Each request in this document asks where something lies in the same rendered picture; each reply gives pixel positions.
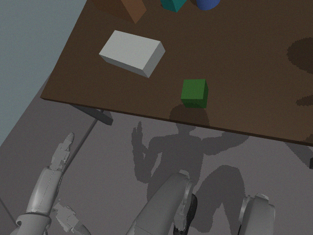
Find left robot hand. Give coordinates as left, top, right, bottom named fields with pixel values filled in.
left=25, top=132, right=91, bottom=235

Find coffee table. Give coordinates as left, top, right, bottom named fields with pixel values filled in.
left=40, top=0, right=313, bottom=169

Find left robot arm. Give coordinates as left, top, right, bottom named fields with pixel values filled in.
left=10, top=212, right=52, bottom=235

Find left robot foot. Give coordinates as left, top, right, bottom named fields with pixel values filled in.
left=173, top=194, right=198, bottom=235

